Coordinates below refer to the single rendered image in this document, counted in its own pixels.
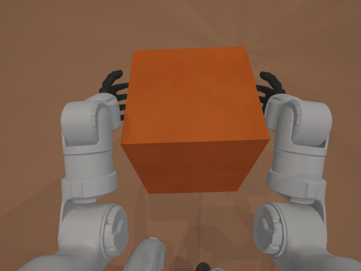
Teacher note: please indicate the robot left thigh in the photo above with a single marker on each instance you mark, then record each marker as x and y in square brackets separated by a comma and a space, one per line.
[149, 255]

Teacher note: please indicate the robot left forearm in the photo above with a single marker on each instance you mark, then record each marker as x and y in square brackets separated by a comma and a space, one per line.
[86, 130]

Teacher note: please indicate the robot right forearm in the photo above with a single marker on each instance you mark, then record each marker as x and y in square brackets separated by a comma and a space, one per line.
[302, 131]

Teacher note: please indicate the robot right upper arm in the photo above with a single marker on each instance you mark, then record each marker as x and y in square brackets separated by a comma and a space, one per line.
[294, 236]

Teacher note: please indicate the robot left upper arm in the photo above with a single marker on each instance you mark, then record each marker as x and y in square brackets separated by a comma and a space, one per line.
[90, 236]

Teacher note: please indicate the left robot hand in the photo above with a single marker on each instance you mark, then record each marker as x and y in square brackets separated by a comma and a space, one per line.
[108, 88]

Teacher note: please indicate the carton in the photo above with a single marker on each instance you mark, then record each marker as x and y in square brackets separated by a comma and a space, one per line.
[193, 119]

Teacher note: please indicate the right robot hand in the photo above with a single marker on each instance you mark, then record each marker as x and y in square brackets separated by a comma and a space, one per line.
[276, 85]

